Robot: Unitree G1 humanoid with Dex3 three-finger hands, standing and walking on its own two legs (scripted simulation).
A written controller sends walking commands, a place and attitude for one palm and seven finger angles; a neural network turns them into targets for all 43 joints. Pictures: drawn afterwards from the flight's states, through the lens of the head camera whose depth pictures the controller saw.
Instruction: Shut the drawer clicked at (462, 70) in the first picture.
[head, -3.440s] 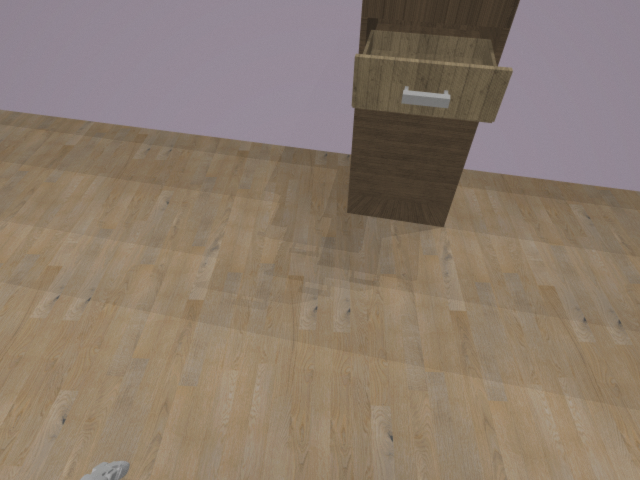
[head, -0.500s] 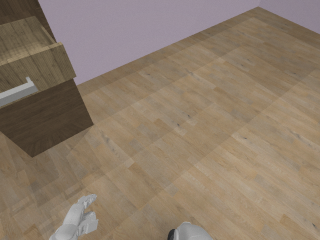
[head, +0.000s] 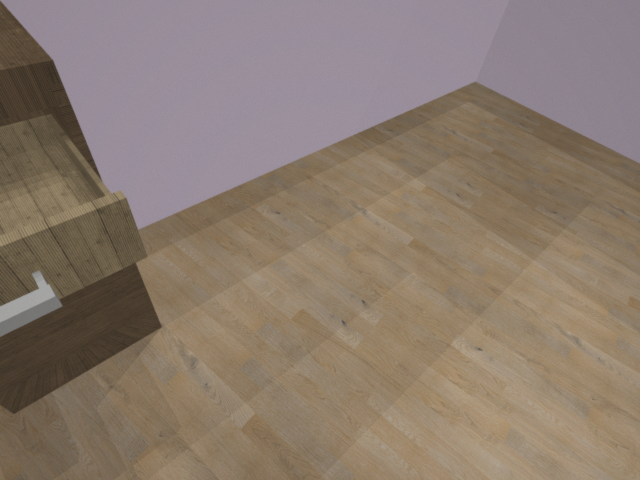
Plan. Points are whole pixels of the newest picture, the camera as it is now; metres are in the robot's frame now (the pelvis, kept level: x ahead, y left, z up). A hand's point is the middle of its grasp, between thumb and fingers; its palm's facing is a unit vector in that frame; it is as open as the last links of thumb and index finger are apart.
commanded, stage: turn to face it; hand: left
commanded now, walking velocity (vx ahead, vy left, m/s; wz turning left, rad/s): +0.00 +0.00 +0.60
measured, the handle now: (0, 307) +0.30 +0.45 -0.01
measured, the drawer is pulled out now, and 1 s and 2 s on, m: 0.29 0.29 0.29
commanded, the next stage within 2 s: take the last steps up to it in 1.26 s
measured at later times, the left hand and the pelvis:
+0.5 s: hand out of the picture +0.11 +0.17 -0.14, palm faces +0.27 -0.93 -0.26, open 7.3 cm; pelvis +0.04 -0.04 +0.00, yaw +17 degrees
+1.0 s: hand out of the picture -0.11 +0.20 -0.18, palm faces +0.58 -0.76 -0.27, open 7.4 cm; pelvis +0.00 +0.00 -0.01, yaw +34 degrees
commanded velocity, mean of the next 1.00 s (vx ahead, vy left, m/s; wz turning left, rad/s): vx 0.00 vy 0.00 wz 0.54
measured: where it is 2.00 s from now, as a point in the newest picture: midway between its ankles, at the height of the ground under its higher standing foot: outside the picture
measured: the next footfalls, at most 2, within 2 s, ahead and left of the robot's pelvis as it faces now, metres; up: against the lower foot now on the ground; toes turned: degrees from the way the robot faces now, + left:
right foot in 0.36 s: +0.10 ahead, -0.13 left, +0.00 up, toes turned +9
left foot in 0.82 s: +0.00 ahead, +0.11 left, +0.00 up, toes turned +37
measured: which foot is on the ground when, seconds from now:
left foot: down 0.00-0.38, up 0.40-0.80, down 0.82-1.00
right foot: up 0.00-0.34, down 0.36-0.82, up 0.84-1.00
